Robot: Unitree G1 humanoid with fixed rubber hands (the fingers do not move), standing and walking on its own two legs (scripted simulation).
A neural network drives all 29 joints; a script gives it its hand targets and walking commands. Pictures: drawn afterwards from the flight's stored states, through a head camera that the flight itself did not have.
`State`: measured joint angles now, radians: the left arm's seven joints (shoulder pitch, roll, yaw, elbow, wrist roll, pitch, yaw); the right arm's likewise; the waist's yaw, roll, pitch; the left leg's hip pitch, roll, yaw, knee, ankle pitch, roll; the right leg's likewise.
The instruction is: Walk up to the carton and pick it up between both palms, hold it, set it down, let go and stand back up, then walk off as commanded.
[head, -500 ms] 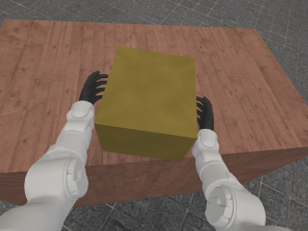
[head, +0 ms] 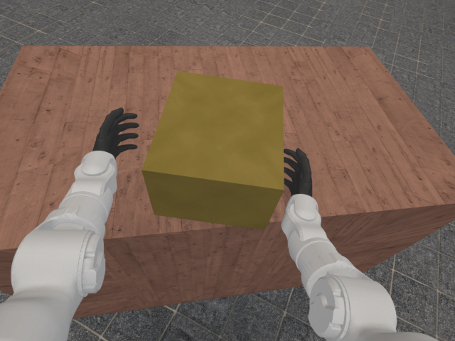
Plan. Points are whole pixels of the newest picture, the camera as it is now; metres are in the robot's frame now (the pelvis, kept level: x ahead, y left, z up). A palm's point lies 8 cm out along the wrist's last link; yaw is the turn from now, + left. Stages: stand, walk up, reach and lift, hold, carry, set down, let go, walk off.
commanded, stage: set down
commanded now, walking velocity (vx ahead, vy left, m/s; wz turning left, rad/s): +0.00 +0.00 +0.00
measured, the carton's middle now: (220, 148) +0.48 -0.02 +0.02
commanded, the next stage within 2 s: none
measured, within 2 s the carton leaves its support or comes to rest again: neither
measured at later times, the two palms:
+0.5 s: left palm (84, 173) +0.39 +0.22 +0.07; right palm (305, 207) +0.32 -0.16 +0.03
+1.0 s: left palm (59, 211) +0.33 +0.25 +0.05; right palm (311, 231) +0.28 -0.16 +0.03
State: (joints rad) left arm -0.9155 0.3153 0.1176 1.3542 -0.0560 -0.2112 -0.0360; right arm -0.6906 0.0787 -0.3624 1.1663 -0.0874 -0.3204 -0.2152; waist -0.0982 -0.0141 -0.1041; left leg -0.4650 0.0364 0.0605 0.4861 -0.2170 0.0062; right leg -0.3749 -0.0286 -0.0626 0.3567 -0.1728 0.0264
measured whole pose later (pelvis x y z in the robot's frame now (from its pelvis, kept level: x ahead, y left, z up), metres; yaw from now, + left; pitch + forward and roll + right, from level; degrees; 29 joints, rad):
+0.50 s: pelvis -0.04 +0.00 +0.00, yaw +0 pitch +8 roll -2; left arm -0.88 0.38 -0.04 1.37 -0.23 -0.20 -0.07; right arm -0.69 0.05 -0.27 1.16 0.04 -0.18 -0.24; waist -0.09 -0.03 -0.10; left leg -0.47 0.04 0.06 0.52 -0.19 0.02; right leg -0.38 -0.03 -0.06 0.40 -0.15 0.03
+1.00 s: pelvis -0.05 +0.00 +0.00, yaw +0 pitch +6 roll -2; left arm -0.61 0.43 -0.04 1.01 -0.24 -0.06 -0.10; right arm -0.45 0.05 -0.15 0.85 0.13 -0.12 -0.29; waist -0.05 -0.03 -0.11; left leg -0.47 0.04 0.06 0.52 -0.16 0.02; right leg -0.38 -0.03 -0.06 0.40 -0.13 0.03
